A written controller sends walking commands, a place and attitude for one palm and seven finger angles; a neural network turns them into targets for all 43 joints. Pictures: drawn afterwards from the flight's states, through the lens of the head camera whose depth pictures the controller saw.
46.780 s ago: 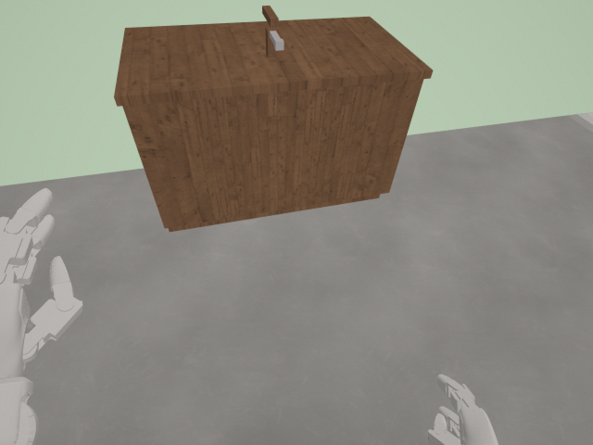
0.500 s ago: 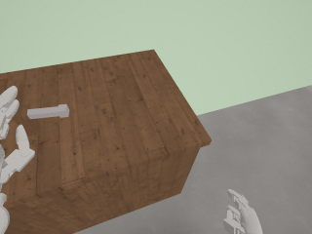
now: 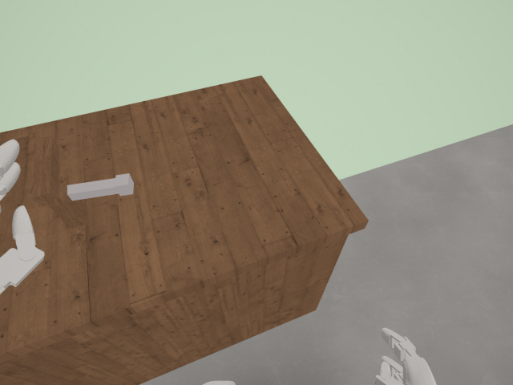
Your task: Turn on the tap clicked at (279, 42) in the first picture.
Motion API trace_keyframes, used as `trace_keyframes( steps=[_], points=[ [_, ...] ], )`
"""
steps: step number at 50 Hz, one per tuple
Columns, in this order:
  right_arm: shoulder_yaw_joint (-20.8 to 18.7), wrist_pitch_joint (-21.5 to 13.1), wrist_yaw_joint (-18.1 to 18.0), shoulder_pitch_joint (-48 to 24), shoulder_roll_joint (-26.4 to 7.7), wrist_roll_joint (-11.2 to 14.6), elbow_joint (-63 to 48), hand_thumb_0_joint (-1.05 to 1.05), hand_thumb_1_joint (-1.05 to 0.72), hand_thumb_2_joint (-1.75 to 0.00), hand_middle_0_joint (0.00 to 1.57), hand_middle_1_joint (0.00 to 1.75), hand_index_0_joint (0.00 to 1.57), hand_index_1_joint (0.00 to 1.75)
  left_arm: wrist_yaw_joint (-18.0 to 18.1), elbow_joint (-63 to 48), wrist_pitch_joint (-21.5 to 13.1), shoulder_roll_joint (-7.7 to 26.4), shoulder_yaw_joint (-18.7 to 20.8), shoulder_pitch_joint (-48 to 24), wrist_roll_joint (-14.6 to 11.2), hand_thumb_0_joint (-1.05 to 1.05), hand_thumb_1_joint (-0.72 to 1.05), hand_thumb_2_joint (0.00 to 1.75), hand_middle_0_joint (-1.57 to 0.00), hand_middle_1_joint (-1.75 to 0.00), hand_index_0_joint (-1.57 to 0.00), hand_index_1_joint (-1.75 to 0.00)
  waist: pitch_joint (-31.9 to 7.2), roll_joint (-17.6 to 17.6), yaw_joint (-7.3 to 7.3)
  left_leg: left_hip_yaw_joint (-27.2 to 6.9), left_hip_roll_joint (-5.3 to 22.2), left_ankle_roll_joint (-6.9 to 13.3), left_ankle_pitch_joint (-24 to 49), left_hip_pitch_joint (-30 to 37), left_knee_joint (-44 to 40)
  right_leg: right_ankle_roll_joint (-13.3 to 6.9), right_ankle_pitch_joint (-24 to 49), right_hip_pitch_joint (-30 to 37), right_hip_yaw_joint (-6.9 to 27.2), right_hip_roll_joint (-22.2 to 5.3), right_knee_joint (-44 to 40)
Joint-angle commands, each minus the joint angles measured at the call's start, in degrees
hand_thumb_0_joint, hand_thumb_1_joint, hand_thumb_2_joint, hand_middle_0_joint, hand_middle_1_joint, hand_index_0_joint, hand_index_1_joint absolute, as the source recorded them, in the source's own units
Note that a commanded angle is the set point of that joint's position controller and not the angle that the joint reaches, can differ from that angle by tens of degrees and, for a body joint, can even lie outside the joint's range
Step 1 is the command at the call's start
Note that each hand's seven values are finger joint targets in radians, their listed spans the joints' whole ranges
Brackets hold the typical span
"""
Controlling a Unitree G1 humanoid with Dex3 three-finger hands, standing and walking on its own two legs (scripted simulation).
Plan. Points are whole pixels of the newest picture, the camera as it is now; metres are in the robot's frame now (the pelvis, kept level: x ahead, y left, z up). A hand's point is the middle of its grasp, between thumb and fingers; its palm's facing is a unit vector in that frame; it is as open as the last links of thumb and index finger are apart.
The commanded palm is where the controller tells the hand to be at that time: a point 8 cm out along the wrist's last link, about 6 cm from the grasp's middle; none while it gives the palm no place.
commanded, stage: come to a stop and stand still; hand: left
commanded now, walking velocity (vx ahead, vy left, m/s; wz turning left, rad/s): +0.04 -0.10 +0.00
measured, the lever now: (124, 184) +0.44 +0.27 +0.03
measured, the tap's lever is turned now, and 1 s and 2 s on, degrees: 80 80 80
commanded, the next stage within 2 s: look again from close up in 0.72 s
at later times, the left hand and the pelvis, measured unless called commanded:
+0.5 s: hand (17, 249) +0.23 +0.28 +0.17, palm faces +0.36 -0.84 -0.40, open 7.4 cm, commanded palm +0.18 +0.31 +0.19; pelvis +0.01 +0.03 +0.02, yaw -1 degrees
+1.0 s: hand (26, 229) +0.25 +0.27 +0.18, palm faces +0.34 -0.86 -0.37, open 7.4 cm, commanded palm +0.18 +0.31 +0.19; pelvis +0.01 +0.04 +0.01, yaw -3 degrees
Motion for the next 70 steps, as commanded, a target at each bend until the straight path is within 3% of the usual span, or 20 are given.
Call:
trace_keyframes(
  steps=[1, 3, 5, 6, 9, 14, 26, 33, 38, 39, 40, 41, 43, 46, 50, 51, 52, 59, 65, 70],
  points=[
    [-1.65, -2.24, -0.71, -4.03, -6.2, -0.01, -8.2, 0.0, -0.9, -0.9, 0.2, 0.3, 0.2, 0.3, 1.83, -4.89, 0.07, 7.45, 7.3, -0.09, -0.93, 0.0, 0.9, 0.9, -0.2, -0.3, -0.2, -0.3, -7.03, -12.93, 0.0, -5.12, 6.29, -0.44, -1.46, 3.77, -7.9, -6.92, 4.72, -0.91, 19.35, -17.72, -11.3],
    [-0.57, -3.03, -1.86, -4.71, -5.05, -0.95, -7.79, 0.0, -0.9, -0.9, 0.2, 0.3, 0.2, 0.3, 2.16, -8.54, -1.15, 6.31, 3.78, -5.08, 0.2, 0.0, 0.9, 0.9, -0.2, -0.3, -0.2, -0.3, -7.47, -0.52, -0.47, 0.63, 2.92, -0.76, 8.96, 10.95, -23.75, -1.4, 0.87, 0.64, 8.59, -8.22, -4.47],
    [-1.08, -4.61, -2.29, -6.14, -6.59, -1.48, -8.77, 0.0, -0.9, -0.9, 0.2, 0.3, 0.2, 0.3, 2.8, -13.12, -2.12, 6.16, 1.59, -10.66, 1.04, 0.0, 0.9, 0.9, -0.2, -0.3, -0.2, -0.3, -7.5, 9.49, 1.52, -10.18, 10.83, 2.68, 15.78, 11.81, -26.59, 1.48, -0.87, 0.76, 6.04, -2.63, 1.56],
    [-1.33, -5.06, -2.43, -7.78, -6.89, -1.02, -9.8, 0.0, -0.9, -0.9, 0.2, 0.3, 0.2, 0.3, 2.93, -16.34, -2.15, 6.56, 0.82, -13.31, 1.83, 0.0, 0.9, 0.9, -0.2, -0.3, -0.2, -0.3, -6.81, 10.06, 2.03, -12.14, 13.26, 4.09, 16.4, 10.85, -26.76, 1.91, -4.41, 0.81, 6.46, -1.65, 2.08],
    [-0.7, -5.74, -1.74, -6.58, -6.65, -1.29, -9.4, 0.0, -0.9, -0.9, 0.2, 0.3, 0.2, 0.3, 2.43, -15.05, -1.92, 6.78, 1.26, -14.11, 2.86, 0.0, 0.9, 0.9, -0.2, -0.3, -0.2, -0.3, -1.61, 8.31, 1.74, -13.09, 11.63, 3.71, -3.11, -3.87, -30.44, 1.64, -1.7, 10.22, 7.66, -1.71, -4.52],
    [-1.53, -5.85, -1.17, -4.28, -6.81, -1.46, -9.4, 0.0, -0.9, -0.9, 0.2, 0.3, 0.2, 0.3, 2.3, -9.73, -2.65, 6.19, 3.48, -6.11, 1.7, 0.0, 0.9, 0.9, -0.2, -0.3, -0.2, -0.3, -5.78, 0.81, 1.45, -6.66, 6.3, 0.87, 1.91, 2.27, -23.86, -0.2, 0.07, 9.54, 11.84, -4.75, -12.04],
    [-0.78, -4.68, -2.01, -6.41, -6.73, -0.97, -10.35, 0.0, -0.9, -0.9, 0.2, 0.3, 0.2, 0.3, 1.44, -11.01, -1.56, 6.53, 1.24, -9.09, 1.29, 0.0, 0.9, 0.9, -0.2, -0.3, -0.2, -0.3, -10.95, -0.28, 1.63, -5.67, 8.67, -0.07, 25.0, 12.05, -24.58, 1.39, 16.35, 11.91, 9.2, -4.29, -10.23],
    [-1.09, -4.16, -2.05, -5.52, -6.78, -1.34, -10.56, 0.0, -0.9, -0.9, 0.2, 0.3, 0.2, 0.3, 2.0, -11.99, -2.06, 7.5, 3.04, -6.87, 1.13, 0.0, 0.9, 0.9, -0.2, -0.3, -0.2, -0.3, -9.98, 3.44, 1.89, -6.1, 8.29, -0.34, 21.01, 8.86, -25.65, 0.8, 14.21, 13.67, 9.28, -4.3, -10.99],
    [-1.16, -3.41, -2.01, -4.88, -6.92, -1.12, -10.68, 0.0, -0.9, -0.9, 0.2, 0.3, 0.2, 0.3, 1.62, -8.68, -1.5, 6.59, 3.22, -3.14, 0.57, 0.0, 0.9, 0.9, -0.2, -0.3, -0.2, -0.3, -10.6, 1.0, 1.74, -5.64, 8.27, -0.48, 23.39, 9.69, -24.65, 0.88, 16.22, 13.42, 9.38, -4.48, -11.78],
    [-0.99, -6.21, -2.29, 0.37, -8.25, -4.17, -9.4, 0.0, -0.9, -0.9, 0.2, 0.3, 0.2, 0.3, 1.13, -22.02, -7.1, 48.62, 33.85, -61.9, 8.96, 0.0, 0.9, 0.9, -0.2, -0.3, -0.2, -0.3, -1.89, -3.84, 3.92, 0.62, 6.75, -0.11, 24.41, 1.8, -16.67, 2.51, 15.14, 4.66, 12.34, -4.81, -15.15],
    [1.02, -6.24, -2.38, -2.51, -2.2, -2.37, -6.31, 0.0, -0.9, -0.9, 0.2, 0.3, 0.2, 0.3, -1.17, 13.09, -4.89, 14.57, 11.57, -27.49, 3.21, 0.0, 0.9, 0.9, -0.2, -0.3, -0.2, -0.3, -12.42, -7.09, 2.23, 0.17, 3.01, -0.75, 22.59, 10.06, -20.29, -0.9, 17.65, 7.72, 11.73, -6.99, -12.11],
    [-1.81, -5.6, -1.67, -3.79, -5.8, -1.13, -9.69, 0.0, -0.9, -0.9, 0.2, 0.3, 0.2, 0.3, -0.43, 6.61, -4.28, 8.52, 8.09, -15.75, 0.34, 0.0, 0.9, 0.9, -0.2, -0.3, -0.2, -0.3, -12.15, 0.5, 3.58, -0.35, 4.44, -1.51, 25.2, 13.5, -21.33, -0.76, 20.37, 10.06, 11.7, -4.97, -9.87],
    [-1.89, -6.41, -1.22, -2.25, -7.42, -1.07, -9.83, 0.0, -0.9, -0.9, 0.2, 0.3, 0.2, 0.3, -1.11, 3.49, -4.67, 6.17, 2.11, -16.1, 0.63, 0.0, 0.9, 0.9, -0.2, -0.3, -0.2, -0.3, -14.03, 2.86, 3.19, -0.27, 5.43, -1.41, 26.15, 12.95, -20.62, 0.23, 20.39, 11.59, 13.35, -5.57, -9.94],
    [-1.42, -6.76, 0.26, -5.65, -6.83, -0.21, -10.14, 0.0, -0.9, -0.9, 0.2, 0.3, 0.2, 0.3, -0.82, -1.08, -4.48, 0.82, -3.57, -5.57, -0.07, 0.0, 0.9, 0.9, -0.2, -0.3, -0.2, -0.3, -11.96, -0.32, 3.72, -0.74, 6.27, -0.64, 24.27, 12.58, -22.49, 1.6, 15.89, 11.15, 10.87, -4.48, -10.18],
    [-1.28, -6.22, -0.89, -6.22, -7.27, -1.08, -10.83, 0.0, -0.9, -0.9, 0.2, 0.3, 0.2, 0.3, 0.43, -3.4, -4.58, 7.77, 2.37, -6.39, 0.76, 0.0, 0.9, 0.9, -0.2, -0.3, -0.2, -0.3, -7.47, -9.53, 3.81, -1.65, 5.34, -1.0, 12.54, 7.42, -24.34, 2.02, 5.49, 8.91, 10.9, -4.1, -13.85],
    [-1.12, -5.79, -1.36, -7.57, -7.23, -0.9, -10.4, 0.0, -0.9, -0.9, 0.2, 0.3, 0.2, 0.3, 1.21, -5.14, -4.72, 11.98, 6.88, -7.16, 0.83, 0.0, 0.9, 0.9, -0.2, -0.3, -0.2, -0.3, -6.96, -8.23, 3.69, -1.52, 5.28, -0.8, 11.37, 8.09, -24.46, 2.06, 4.38, 7.7, 10.58, -3.98, -14.29],
    [-0.82, -5.59, -1.84, -6.96, -6.79, -1.31, -10.9, 0.0, -0.9, -0.9, 0.2, 0.3, 0.2, 0.3, 0.99, -4.18, -5.08, 10.06, 6.23, -7.64, 0.44, 0.0, 0.9, 0.9, -0.2, -0.3, -0.2, -0.3, -7.11, -9.3, 3.25, -1.96, 4.98, -0.57, 10.0, 7.25, -24.63, 1.93, 2.31, 7.91, 10.28, -4.32, -14.75],
    [-0.33, -7.71, -2.7, -6.27, -6.76, -1.62, -10.81, 0.0, -0.9, -0.9, 0.2, 0.3, 0.2, 0.3, 0.79, -10.37, -7.32, 8.18, 3.92, -15.35, 0.77, 0.0, 0.9, 0.9, -0.2, -0.3, -0.2, -0.3, -7.19, 6.07, 2.89, -3.14, 5.9, 0.24, 4.0, 5.15, -28.09, 1.83, 2.72, 11.28, 10.03, -2.46, -12.65],
    [-1.0, -8.42, -1.45, -4.54, -7.38, -1.79, -9.2, 0.0, -0.9, -0.9, 0.2, 0.3, 0.2, 0.3, 0.46, -7.14, -6.38, 3.44, -0.71, -10.37, 1.72, 0.0, 0.9, 0.9, -0.2, -0.3, -0.2, -0.3, -8.53, 1.72, 2.86, -3.36, 6.24, -0.72, 10.51, 7.04, -27.89, 2.12, 8.05, 11.84, 8.75, -1.69, -11.88],
    [-1.03, -6.85, -1.52, -4.88, -7.37, -1.8, -9.49, 0.0, -0.9, -0.9, 0.2, 0.3, 0.2, 0.3, 0.49, -4.33, -5.75, 5.34, 1.7, -10.16, 1.74, 0.0, 0.9, 0.9, -0.2, -0.3, -0.2, -0.3, -7.9, -1.57, 2.79, -3.85, 6.42, -1.39, 14.34, 6.3, -27.79, 2.32, 10.43, 12.23, 8.47, -1.9, -12.14]
  ],
)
